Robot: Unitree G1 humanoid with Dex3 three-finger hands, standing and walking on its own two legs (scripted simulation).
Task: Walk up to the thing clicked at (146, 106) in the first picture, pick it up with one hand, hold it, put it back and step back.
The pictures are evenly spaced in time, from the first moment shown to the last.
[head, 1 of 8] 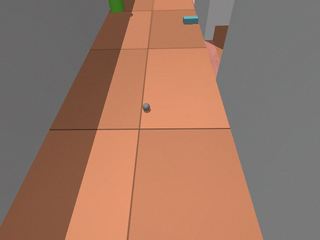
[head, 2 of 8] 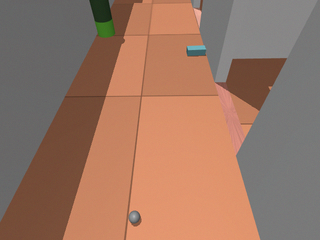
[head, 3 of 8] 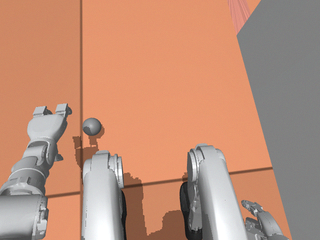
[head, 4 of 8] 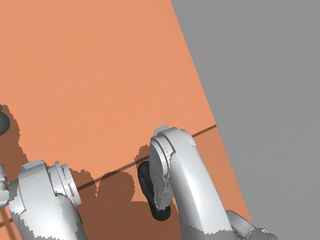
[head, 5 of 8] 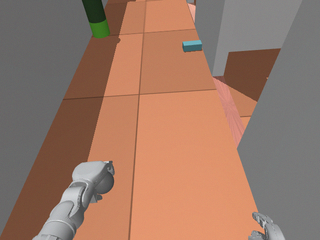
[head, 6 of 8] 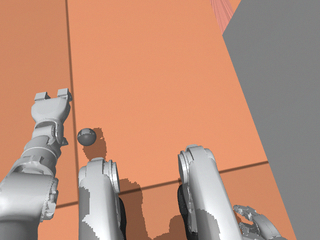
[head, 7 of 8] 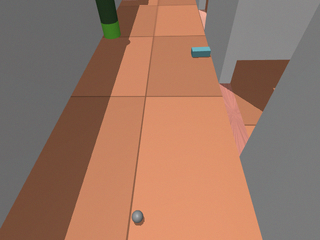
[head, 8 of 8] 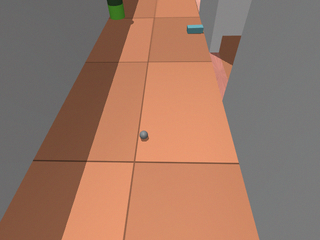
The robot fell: no
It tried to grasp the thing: yes
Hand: left
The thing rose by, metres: 0.70
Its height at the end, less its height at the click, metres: +0.00
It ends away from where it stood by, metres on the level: 0.01
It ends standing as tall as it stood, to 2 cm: yes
